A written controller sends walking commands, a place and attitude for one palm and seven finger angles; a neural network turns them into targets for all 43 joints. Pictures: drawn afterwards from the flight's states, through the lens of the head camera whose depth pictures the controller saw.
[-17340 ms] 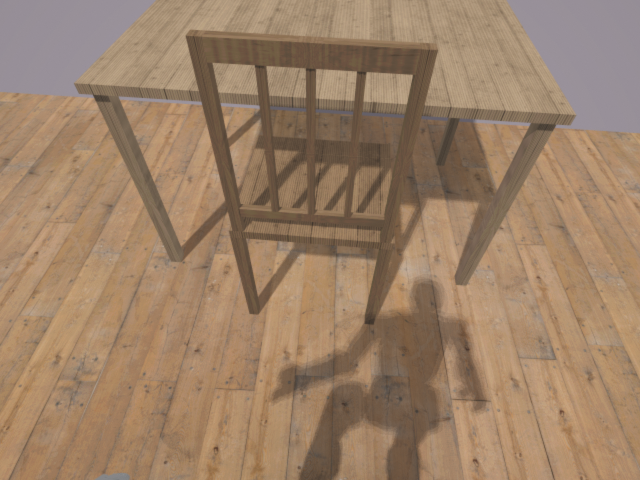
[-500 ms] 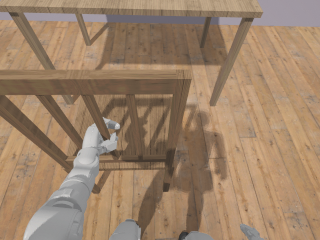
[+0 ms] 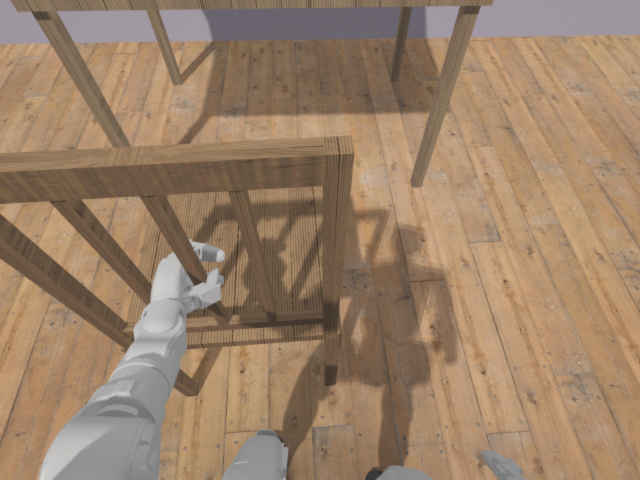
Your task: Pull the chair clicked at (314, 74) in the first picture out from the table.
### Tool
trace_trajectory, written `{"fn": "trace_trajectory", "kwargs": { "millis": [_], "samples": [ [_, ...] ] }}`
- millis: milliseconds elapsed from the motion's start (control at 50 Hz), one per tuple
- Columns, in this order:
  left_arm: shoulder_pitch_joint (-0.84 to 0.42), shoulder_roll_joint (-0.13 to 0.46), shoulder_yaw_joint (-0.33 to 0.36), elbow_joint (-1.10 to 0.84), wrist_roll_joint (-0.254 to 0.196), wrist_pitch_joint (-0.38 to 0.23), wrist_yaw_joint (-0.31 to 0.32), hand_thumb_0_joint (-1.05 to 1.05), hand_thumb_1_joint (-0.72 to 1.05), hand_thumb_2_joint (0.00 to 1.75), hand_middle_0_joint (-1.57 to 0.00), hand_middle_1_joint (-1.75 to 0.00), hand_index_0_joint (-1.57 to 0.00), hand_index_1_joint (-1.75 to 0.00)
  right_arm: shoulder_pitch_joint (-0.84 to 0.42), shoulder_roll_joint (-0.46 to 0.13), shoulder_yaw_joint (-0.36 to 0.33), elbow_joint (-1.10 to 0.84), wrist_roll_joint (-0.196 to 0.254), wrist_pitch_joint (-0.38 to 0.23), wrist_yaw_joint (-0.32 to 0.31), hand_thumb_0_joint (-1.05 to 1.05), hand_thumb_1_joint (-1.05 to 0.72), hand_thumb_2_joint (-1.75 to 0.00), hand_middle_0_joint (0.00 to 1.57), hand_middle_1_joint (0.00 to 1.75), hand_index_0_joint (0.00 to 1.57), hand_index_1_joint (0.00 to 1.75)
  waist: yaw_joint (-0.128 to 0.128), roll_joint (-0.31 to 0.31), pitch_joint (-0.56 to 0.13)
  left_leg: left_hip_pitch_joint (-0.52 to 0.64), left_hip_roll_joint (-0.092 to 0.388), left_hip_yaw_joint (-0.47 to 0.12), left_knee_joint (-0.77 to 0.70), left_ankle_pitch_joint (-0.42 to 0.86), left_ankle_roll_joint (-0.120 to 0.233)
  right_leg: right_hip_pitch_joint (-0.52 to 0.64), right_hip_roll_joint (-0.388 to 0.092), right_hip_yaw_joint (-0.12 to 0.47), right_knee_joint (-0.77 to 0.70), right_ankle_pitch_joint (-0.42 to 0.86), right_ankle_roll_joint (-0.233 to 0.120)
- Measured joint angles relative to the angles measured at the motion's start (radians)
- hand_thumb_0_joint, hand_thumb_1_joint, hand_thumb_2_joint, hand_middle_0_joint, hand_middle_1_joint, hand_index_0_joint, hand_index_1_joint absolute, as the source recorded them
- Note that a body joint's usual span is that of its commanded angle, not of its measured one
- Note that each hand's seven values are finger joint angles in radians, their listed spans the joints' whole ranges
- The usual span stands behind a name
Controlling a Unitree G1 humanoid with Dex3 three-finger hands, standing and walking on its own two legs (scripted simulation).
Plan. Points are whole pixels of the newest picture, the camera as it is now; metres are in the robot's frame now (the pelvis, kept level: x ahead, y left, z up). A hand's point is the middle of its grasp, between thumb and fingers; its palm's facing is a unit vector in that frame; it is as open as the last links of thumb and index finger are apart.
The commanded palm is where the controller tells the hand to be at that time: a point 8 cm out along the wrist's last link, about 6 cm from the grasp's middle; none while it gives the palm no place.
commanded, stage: stop walking, hand still on the chair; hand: left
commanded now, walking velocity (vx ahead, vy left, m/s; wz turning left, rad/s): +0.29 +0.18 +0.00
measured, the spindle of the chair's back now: (196, 272) +0.38 +0.20 -0.03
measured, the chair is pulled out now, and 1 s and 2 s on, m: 0.59 0.70 0.70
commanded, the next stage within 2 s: open the thumb and straighten the fingers in 0.90 s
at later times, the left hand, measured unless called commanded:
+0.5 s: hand (207, 361) +0.25 +0.17 -0.04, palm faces +0.11 -0.98 -0.18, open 4.9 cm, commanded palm +0.23 +0.21 -0.03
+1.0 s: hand (207, 361) +0.25 +0.17 -0.04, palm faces +0.13 -0.98 -0.18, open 4.9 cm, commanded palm +0.23 +0.22 -0.02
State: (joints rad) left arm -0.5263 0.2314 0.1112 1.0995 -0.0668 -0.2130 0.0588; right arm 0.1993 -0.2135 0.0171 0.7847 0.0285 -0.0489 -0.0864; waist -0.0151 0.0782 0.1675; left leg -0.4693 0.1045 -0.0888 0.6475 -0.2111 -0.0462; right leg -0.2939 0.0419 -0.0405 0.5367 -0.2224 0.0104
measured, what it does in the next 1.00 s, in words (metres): steps on the spot: left foot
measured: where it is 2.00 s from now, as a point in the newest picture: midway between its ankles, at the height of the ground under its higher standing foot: outside the picture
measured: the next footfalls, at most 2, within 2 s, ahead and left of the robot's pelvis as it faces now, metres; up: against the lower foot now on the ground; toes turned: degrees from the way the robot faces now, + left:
left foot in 0.14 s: +0.03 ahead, +0.13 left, +0.00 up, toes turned +0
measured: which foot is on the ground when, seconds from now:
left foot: up 0.00-0.12, down 0.14-1.00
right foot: down 0.00-1.00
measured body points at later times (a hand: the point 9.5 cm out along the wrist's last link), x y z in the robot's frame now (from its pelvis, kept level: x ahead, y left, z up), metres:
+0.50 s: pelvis -0.02 +0.00 +0.01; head -0.03 +0.00 +0.46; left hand +0.24 +0.22 -0.03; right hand +0.09 -0.23 -0.11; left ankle -0.01 +0.13 -0.72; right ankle +0.03 -0.13 -0.72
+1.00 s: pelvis +0.00 +0.00 +0.02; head +0.00 -0.01 +0.47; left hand +0.24 +0.22 -0.03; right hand +0.14 -0.25 -0.09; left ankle -0.01 +0.13 -0.72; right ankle +0.03 -0.13 -0.72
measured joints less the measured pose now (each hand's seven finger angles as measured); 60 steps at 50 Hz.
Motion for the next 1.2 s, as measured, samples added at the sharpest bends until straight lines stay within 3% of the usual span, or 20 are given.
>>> {"fn": "trace_trajectory", "kwargs": {
  "millis": [80,140,200,260,360,500,660,1020,1100,1200],
  "samples": [
    [0.080,-0.015,0.013,-0.078,0.012,0.046,0.019,0.01,0.74,0.79,-0.38,-1.25,-0.49,-1.45,0.019,-0.029,-0.003,-0.010,0.002,0.013,-0.015,0.00,-0.90,-0.89,0.21,0.30,0.21,0.30,-0.033,-0.039,-0.029,0.032,-0.088,0.014,0.160,-0.187,0.013,-0.037,-0.055,0.021,0.050,-0.022,0.000],
    [0.141,-0.043,0.005,-0.139,0.026,0.066,0.023,0.01,0.75,0.80,-0.38,-1.27,-0.49,-1.45,0.049,-0.059,-0.015,-0.015,-0.007,0.008,-0.025,0.00,-0.90,-0.89,0.21,0.30,0.21,0.30,-0.058,-0.045,-0.063,0.168,-0.097,0.042,-0.008,-0.134,0.031,-0.048,-0.083,0.010,0.071,-0.028,0.016],
    [0.178,-0.052,-0.022,-0.178,0.028,0.070,0.027,0.01,0.76,0.80,-0.37,-1.29,-0.49,-1.45,0.051,-0.060,-0.028,-0.010,-0.014,0.015,-0.033,0.01,-0.91,-0.89,0.20,0.30,0.20,0.30,-0.040,-0.082,-0.057,0.211,-0.121,0.067,-0.073,-0.061,0.042,-0.031,-0.108,0.031,0.059,-0.027,0.025],
    [0.217,-0.066,-0.047,-0.183,0.028,0.062,0.022,0.01,0.77,0.81,-0.35,-1.29,-0.50,-1.45,0.069,-0.055,-0.027,-0.023,-0.015,0.022,-0.029,0.01,-0.91,-0.90,0.20,0.30,0.20,0.30,-0.027,-0.071,-0.078,0.223,-0.112,0.067,-0.106,-0.047,0.047,-0.012,-0.096,0.032,0.019,-0.056,0.019],
    [0.288,-0.070,-0.073,-0.210,0.034,0.054,0.015,0.01,0.76,0.82,-0.36,-1.29,-0.50,-1.45,0.076,-0.014,-0.006,-0.026,-0.014,0.024,-0.018,0.01,-0.91,-0.90,0.20,0.30,0.20,0.30,-0.002,-0.076,-0.109,0.248,-0.104,0.069,-0.133,-0.035,0.039,0.024,-0.084,0.039,-0.049,0.054,0.017],
    [0.384,-0.085,-0.067,-0.254,0.033,0.047,0.022,0.01,0.75,0.82,-0.38,-1.28,-0.50,-1.45,0.058,0.018,0.011,-0.037,-0.015,0.015,-0.016,0.01,-0.90,-0.90,0.21,0.30,0.20,0.30,0.008,-0.055,-0.154,0.266,-0.092,0.081,-0.163,-0.035,0.033,0.035,-0.072,0.050,-0.075,0.055,0.017],
    [0.447,-0.089,-0.073,-0.332,0.033,0.052,0.027,0.01,0.74,0.82,-0.38,-1.27,-0.50,-1.45,0.028,0.005,0.004,-0.048,-0.016,0.013,-0.021,0.01,-0.90,-0.89,0.21,0.30,0.21,0.30,0.012,-0.052,-0.147,0.291,-0.089,0.083,-0.192,-0.035,0.029,0.053,-0.069,0.051,-0.092,0.050,0.014],
    [0.507,-0.077,-0.086,-0.427,0.023,0.085,0.037,0.01,0.74,0.82,-0.38,-1.28,-0.49,-1.45,0.005,-0.013,-0.007,-0.081,-0.011,0.046,-0.026,0.01,-0.91,-0.90,0.20,0.30,0.20,0.30,0.007,-0.062,-0.140,0.314,-0.081,0.073,-0.210,-0.039,0.023,0.081,-0.063,0.039,-0.115,0.045,0.008],
    [0.552,-0.065,-0.072,-0.508,-0.011,0.100,0.025,0.01,0.71,0.80,-0.39,-1.31,-0.49,-1.45,0.013,-0.006,-0.002,-0.098,0.022,0.026,0.011,0.01,-0.91,-0.90,0.20,0.30,0.20,0.30,-0.022,-0.080,-0.175,0.233,-0.089,0.061,-0.151,-0.060,0.022,0.002,-0.071,0.028,-0.046,0.014,0.008],
    [0.593,-0.049,-0.075,-0.624,-0.005,0.119,0.014,0.01,0.47,0.69,-0.43,-1.37,-0.49,-1.45,0.024,-0.018,-0.012,-0.126,0.019,-0.018,0.026,0.01,-0.90,-0.90,0.21,0.30,0.20,0.30,-0.027,-0.073,-0.194,0.130,-0.089,0.055,-0.048,-0.108,0.023,-0.094,-0.071,0.025,0.044,-0.028,0.009]
  ]
}}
